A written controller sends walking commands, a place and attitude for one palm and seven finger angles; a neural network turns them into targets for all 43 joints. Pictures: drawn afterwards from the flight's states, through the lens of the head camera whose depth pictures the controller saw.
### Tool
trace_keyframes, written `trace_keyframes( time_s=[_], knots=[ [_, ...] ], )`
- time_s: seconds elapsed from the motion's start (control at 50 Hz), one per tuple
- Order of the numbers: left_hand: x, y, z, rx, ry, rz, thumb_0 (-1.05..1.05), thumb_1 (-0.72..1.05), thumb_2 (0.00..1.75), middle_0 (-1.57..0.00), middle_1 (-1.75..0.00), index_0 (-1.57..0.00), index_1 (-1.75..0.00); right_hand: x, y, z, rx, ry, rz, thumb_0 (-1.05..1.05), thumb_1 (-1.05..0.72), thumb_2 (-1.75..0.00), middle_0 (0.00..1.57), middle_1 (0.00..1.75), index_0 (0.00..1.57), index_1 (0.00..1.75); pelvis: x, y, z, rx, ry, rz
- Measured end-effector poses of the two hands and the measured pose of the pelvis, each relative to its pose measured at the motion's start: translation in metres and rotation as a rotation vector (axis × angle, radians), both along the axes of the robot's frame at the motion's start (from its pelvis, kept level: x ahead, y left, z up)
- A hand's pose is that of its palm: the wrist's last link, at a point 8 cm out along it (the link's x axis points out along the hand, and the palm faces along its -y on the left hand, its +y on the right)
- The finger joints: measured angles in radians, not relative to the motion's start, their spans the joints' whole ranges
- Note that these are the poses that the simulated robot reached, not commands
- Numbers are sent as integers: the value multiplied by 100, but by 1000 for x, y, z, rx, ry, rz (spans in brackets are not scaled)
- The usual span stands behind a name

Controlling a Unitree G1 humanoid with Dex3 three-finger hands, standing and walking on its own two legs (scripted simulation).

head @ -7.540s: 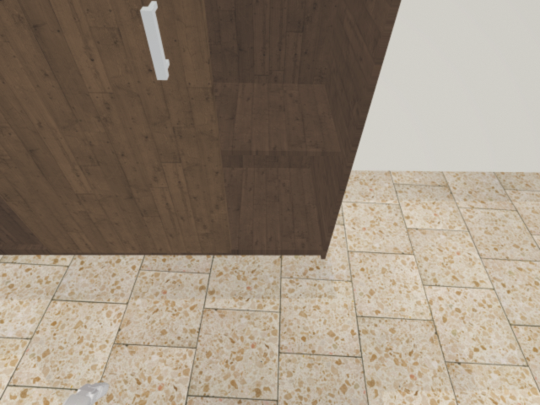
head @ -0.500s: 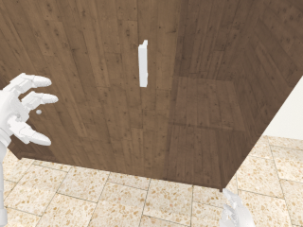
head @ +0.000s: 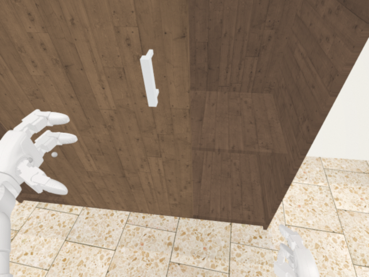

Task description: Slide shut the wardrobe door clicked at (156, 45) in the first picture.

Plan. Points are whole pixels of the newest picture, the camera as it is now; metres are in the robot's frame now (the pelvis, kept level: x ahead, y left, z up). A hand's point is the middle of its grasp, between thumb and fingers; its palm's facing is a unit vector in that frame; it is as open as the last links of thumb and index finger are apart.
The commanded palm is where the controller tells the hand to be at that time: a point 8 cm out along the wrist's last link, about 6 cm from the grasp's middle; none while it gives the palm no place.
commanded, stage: move the hooked fingers beside the handle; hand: left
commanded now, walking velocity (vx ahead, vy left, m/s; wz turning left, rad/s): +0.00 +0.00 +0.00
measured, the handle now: (151, 78) +0.57 +0.15 +0.17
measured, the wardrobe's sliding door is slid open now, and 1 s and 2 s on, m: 0.39 0.39 0.39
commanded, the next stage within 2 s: none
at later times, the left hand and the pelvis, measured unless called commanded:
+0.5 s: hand (74, 128) +0.34 +0.26 +0.18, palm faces +0.03 -1.00 -0.06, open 14.0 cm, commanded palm +0.31 +0.30 +0.18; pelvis +0.01 -0.01 +0.00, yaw -1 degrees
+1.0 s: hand (101, 108) +0.42 +0.23 +0.18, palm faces -0.03 -1.00 -0.03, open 14.0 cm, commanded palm +0.39 +0.28 +0.18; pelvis +0.01 +0.02 +0.00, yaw -2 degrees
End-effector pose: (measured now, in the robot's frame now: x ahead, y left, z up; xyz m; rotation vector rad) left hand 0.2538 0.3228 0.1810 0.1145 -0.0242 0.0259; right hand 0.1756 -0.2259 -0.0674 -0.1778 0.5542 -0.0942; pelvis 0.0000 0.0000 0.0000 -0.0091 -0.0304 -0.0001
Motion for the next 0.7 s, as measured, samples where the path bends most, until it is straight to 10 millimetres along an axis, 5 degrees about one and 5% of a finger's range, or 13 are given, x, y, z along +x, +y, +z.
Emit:
trace_keyframes(
  time_s=[0.16, 0.3, 0.42, 0.7],
  knots=[
    [9, -5, 9, -18, -60, 36, -2, -50, 30, -30, -120, -31, -120, 5, -12, -2, 6, -9, -5, 1, -90, -90, 20, 30, 20, 30, 5, -12, -2, 4, 1, 1],
    [31, -11, -4, -27, 13, 23, -2, -50, 30, -30, -120, -30, -120, 0, -26, -8, -10, 25, -26, 1, -90, -90, 20, 30, 20, 30, 4, -16, -3, 6, 17, 2],
    [52, -17, 5, -42, -58, -1, -2, -50, 30, -30, -120, -30, -120, -8, -33, -8, -23, 40, -60, 1, -90, -90, 20, 30, 20, 30, 6, -16, -3, 8, 26, -9],
    [86, -18, -9, -72, -8, -21, -2, -50, 30, -30, -120, -30, -120, -29, -19, -14, -35, 113, -86, 1, -91, -90, 20, 30, 20, 30, 5, 2, -3, 1, 44, -10]
  ],
)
